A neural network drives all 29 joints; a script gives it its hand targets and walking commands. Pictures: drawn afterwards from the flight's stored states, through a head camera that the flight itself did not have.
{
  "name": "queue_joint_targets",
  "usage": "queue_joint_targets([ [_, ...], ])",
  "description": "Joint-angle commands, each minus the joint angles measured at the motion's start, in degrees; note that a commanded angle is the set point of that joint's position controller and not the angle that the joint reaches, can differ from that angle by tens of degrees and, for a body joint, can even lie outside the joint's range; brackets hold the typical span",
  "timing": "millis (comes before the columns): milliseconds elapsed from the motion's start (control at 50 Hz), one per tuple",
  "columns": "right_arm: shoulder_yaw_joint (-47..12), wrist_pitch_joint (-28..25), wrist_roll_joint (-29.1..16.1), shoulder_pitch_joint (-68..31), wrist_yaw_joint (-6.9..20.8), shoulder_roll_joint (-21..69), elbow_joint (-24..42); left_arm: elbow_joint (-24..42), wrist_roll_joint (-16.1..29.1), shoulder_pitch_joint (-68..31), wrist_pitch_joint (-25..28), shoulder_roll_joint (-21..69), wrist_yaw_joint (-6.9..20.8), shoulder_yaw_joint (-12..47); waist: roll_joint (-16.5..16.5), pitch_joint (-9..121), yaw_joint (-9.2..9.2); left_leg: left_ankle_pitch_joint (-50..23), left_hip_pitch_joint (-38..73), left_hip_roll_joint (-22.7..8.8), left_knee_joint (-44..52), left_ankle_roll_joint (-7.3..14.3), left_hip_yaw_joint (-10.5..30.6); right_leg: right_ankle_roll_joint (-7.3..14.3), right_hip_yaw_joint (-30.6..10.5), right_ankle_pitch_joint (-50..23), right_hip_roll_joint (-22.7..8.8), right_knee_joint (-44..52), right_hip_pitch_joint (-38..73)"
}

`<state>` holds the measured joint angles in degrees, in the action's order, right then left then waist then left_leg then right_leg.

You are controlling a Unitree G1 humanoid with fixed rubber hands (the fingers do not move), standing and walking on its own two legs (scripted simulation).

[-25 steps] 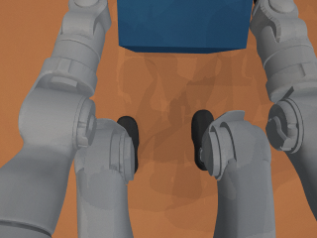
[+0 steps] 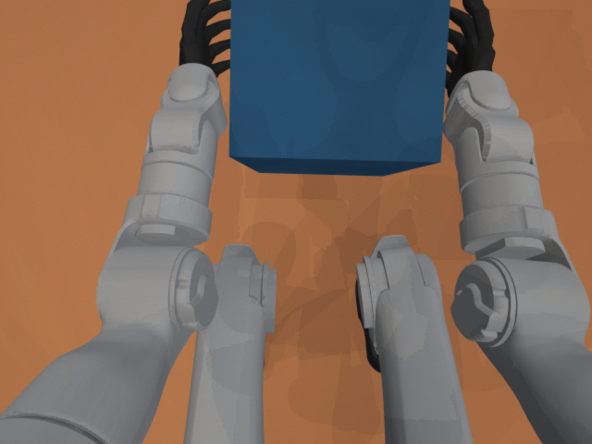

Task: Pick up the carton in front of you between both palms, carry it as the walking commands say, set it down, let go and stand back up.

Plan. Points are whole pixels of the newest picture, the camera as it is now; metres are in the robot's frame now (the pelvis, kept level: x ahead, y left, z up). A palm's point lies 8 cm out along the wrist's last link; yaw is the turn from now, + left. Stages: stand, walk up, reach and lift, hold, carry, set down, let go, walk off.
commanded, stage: reach and lift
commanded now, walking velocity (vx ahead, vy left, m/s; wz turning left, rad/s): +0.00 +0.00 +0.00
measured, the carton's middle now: (328, 92) +0.52 -0.03 -0.15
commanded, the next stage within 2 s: none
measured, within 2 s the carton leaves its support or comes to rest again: neither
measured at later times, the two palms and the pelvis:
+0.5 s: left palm (122, 32) +0.49 +0.13 +0.08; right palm (567, 35) +0.47 -0.17 +0.08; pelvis +0.01 +0.00 +0.13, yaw +0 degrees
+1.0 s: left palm out of the picture +0.44 +0.14 +0.24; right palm out of the picture +0.43 -0.16 +0.24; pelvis +0.06 +0.00 +0.27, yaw +0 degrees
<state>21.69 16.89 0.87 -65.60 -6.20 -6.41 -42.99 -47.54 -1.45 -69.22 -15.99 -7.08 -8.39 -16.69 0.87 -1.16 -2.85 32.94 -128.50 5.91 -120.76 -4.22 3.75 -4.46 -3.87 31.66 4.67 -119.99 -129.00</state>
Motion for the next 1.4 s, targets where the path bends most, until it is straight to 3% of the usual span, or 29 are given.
queue_joint_targets([
  [0, -24.32, 2.12, -1.56, -36.95, 17.32, 60.0, 2.02, 1.87, 1.51, -33.32, -1.61, 63.61, 16.44, 20.38, 1.35, 61.95, -1.33, -8.79, 30.88, 4.48, 16.27, 3.01, -9.81, 2.21, 10.34, -11.0, 4.19, 16.09, 34.39],
  [100, -18.83, 2.53, 3.35, -37.37, 18.04, 59.79, -0.8, -1.96, -2.71, -33.47, -2.02, 63.58, 17.49, 14.09, 1.57, 59.28, -1.5, -6.03, 31.53, 4.83, 22.01, 3.22, -9.16, 3.0, 9.87, -7.94, 4.22, 21.54, 34.98],
  [240, -18.74, 3.45, 4.53, -35.57, 18.91, 62.28, -0.48, -1.35, -4.35, -32.07, -2.8, 65.18, 17.86, 12.87, 0.83, 64.66, -0.99, -6.27, 38.76, 5.05, 28.27, 3.06, -8.89, 2.77, 9.76, -7.73, 4.37, 27.54, 41.49],
  [400, -25.0, 4.84, 1.82, -29.84, 19.45, 67.07, 3.87, 4.56, -1.63, -26.91, -4.21, 70.03, 18.76, 19.71, 0.31, 71.8, -0.35, -12.27, 48.47, 4.94, 34.04, 2.5, -8.71, 2.26, 9.29, -13.87, 4.76, 32.94, 52.46],
  [520, -29.25, 4.68, 0.29, -23.27, 18.97, 68.92, 6.05, 7.23, 0.51, -20.74, -4.21, 72.48, 18.78, 24.57, 0.56, 69.51, -0.29, -14.49, 54.17, 4.95, 38.62, 1.97, -7.62, 2.32, 8.11, -16.3, 4.9, 37.48, 58.48],
  [800, -30.92, 2.73, 1.77, -7.46, 18.27, 71.24, 5.5, 7.23, -0.87, -4.31, -2.31, 73.88, 18.56, 25.98, -0.27, 55.68, 0.88, -16.15, 69.1, 3.99, 53.71, 2.56, -3.91, 2.84, 4.65, -17.35, 4.46, 52.43, 73.21],
  [1080, -34.54, 1.66, 3.07, 9.11, 17.86, 71.92, 8.42, 10.86, -1.96, 12.37, -1.53, 74.02, 18.79, 29.76, -0.42, 43.7, 1.47, -24.1, 89.18, 2.06, 70.93, 3.17, -0.11, 3.76, 0.76, -24.66, 2.74, 69.32, 93.38],
  [1240, -37.97, 3.89, 2.53, 17.73, 17.81, 71.85, 11.9, 14.97, -1.6, 20.99, -4.06, 73.19, 19.51, 32.63, -0.83, 36.06, 2.13, -31.11, 101.87, 0.96, 81.22, 3.39, 1.13, 3.6, -0.74, -32.07, 1.79, 79.76, 106.24],
  [1380, -41.03, 8.87, 1.29, 23.22, 18.36, 71.68, 17.24, 20.21, -0.59, 26.89, -9.28, 72.88, 20.59, 35.57, -0.85, 28.36, 2.36, -35.29, 112.66, 0.15, 90.22, 3.2, 1.28, 3.34, -0.84, -35.95, 0.96, 88.7, 116.65],
])
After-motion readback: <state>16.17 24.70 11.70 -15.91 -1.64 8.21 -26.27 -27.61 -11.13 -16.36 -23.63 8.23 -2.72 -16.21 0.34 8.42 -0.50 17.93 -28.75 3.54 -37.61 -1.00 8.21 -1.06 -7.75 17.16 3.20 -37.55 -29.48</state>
